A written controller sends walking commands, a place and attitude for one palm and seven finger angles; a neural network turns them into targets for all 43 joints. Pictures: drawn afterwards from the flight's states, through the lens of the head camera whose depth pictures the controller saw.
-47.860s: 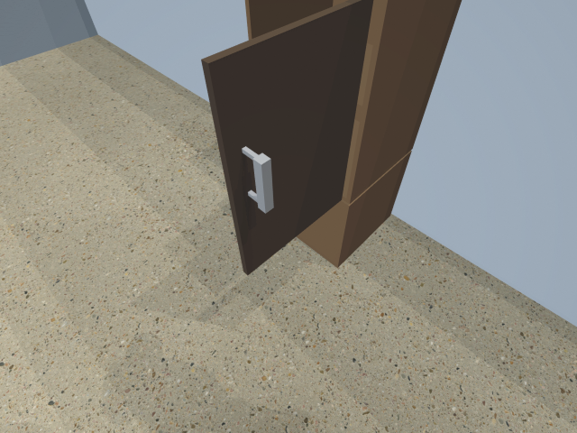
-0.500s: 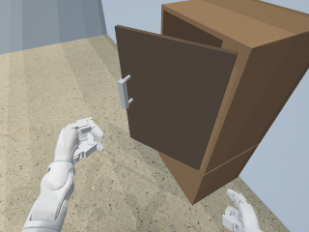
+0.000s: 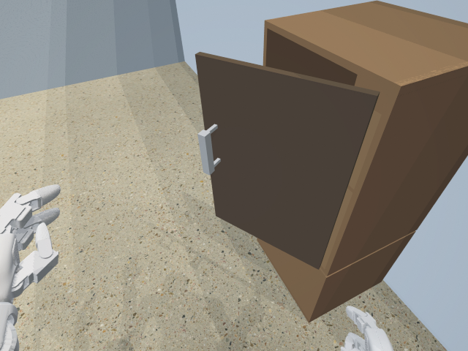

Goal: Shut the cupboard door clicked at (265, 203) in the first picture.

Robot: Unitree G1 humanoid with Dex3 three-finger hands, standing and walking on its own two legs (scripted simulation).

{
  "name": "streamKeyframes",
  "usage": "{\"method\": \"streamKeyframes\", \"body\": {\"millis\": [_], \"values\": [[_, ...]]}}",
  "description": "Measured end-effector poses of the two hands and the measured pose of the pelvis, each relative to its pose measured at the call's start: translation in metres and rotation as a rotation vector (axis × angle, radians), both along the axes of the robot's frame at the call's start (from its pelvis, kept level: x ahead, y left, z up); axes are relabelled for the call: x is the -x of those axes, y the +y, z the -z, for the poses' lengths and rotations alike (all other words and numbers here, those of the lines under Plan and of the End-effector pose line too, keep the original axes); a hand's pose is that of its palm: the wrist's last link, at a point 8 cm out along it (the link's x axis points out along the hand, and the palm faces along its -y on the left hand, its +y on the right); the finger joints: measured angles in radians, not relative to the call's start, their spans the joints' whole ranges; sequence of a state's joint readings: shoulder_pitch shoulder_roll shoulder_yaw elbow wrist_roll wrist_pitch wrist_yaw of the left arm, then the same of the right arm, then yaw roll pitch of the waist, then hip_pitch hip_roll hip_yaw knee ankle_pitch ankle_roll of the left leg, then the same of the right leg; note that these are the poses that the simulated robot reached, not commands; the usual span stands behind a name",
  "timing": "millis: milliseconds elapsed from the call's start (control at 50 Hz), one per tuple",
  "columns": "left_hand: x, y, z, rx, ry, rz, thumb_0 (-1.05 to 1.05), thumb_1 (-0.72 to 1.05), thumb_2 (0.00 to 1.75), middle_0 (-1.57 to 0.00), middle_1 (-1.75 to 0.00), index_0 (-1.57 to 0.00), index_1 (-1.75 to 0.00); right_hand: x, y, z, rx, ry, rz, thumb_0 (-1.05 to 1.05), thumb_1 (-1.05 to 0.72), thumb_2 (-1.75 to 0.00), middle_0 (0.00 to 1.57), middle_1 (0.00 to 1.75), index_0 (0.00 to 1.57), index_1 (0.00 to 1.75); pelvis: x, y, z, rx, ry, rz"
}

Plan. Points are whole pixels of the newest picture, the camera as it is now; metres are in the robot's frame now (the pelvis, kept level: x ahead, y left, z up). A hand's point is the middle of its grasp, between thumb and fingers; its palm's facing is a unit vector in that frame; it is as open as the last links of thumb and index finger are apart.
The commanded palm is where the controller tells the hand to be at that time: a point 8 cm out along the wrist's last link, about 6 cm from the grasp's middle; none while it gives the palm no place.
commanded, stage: draw the hand back to the body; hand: left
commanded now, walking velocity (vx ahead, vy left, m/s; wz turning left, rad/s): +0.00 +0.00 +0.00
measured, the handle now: (211, 149) +0.62 +0.14 +0.00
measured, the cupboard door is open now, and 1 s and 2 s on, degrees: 31 31 31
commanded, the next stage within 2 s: step back with the hand held close in 0.36 s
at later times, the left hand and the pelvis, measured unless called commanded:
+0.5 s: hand (73, 250) +0.20 +0.24 +0.16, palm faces +0.42 -0.81 -0.41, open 7.4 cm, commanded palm +0.15 +0.28 +0.17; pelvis +0.01 -0.02 +0.00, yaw +0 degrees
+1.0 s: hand (46, 267) +0.17 +0.27 +0.15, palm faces +0.37 -0.79 -0.48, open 7.4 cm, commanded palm +0.12 +0.30 +0.17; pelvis -0.03 +0.00 -0.01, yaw -1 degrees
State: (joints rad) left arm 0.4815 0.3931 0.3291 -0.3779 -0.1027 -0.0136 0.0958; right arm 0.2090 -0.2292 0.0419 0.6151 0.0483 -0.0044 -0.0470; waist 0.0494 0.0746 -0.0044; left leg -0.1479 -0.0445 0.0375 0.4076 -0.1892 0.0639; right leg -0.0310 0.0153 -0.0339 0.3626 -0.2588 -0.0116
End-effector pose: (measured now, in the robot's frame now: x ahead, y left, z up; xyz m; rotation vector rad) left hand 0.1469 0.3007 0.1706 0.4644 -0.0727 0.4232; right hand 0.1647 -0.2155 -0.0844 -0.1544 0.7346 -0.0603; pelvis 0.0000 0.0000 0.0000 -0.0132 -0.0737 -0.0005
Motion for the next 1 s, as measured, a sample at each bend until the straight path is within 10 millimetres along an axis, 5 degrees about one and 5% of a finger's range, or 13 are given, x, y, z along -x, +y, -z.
{"method": "streamKeyframes", "body": {"millis": [100, 240, 520, 820, 1000], "values": [[0.012, 0.004, 0.0, -0.005, -0.011, -0.057, 0.02, 0.89, 0.9, -0.31, -0.4, -0.3, -0.4, -0.004, -0.011, -0.002, 0.024, -0.02, -0.001, 0.01, -0.9, -0.9, 0.2, 0.3, 0.2, 0.3, 0.0, -0.004, 0.0, -0.001, -0.003, -0.008], [0.001, -0.014, 0.013, 0.059, -0.011, -0.032, 0.02, 0.89, 0.9, -0.23, -0.32, -0.23, -0.33, -0.012, -0.02, -0.008, 0.041, -0.057, -0.002, 0.01, -0.91, -0.9, 0.2, 0.3, 0.2, 0.3, 0.001, -0.011, 0.001, -0.006, -0.003, -0.011], [-0.007, -0.025, -0.002, -0.006, -0.015, -0.001, 0.02, 0.89, 0.9, -0.22, -0.3, -0.21, -0.3, -0.016, -0.027, -0.005, 0.002, -0.064, 0.017, 0.01, -0.9, -0.9, 0.2, 0.3, 0.2, 0.3, -0.006, -0.023, 0.001, -0.007, 0.011, 0.002], [-0.012, -0.017, -0.005, -0.102, -0.003, 0.068, 0.02, 0.89, 0.9, -0.22, -0.3, -0.21, -0.3, 0.005, -0.041, 0.007, 0.065, 0.056, 0.125, 0.01, -0.91, -0.9, 0.2, 0.3, 0.2, 0.3, 0.002, -0.009, 0.007, -0.002, 0.092, 0.006], [0.012, 0.005, 0.002, -0.096, -0.038, 0.074, 0.02, 0.89, 0.9, -0.22, -0.3, -0.21, -0.3, 0.031, -0.027, -0.007, 0.1, 0.023, 0.135, 0.01, -0.91, -0.9, 0.2, 0.3, 0.2, 0.3, 0.028, 0.004, 0.01, 0.013, 0.092, 0.014]]}}
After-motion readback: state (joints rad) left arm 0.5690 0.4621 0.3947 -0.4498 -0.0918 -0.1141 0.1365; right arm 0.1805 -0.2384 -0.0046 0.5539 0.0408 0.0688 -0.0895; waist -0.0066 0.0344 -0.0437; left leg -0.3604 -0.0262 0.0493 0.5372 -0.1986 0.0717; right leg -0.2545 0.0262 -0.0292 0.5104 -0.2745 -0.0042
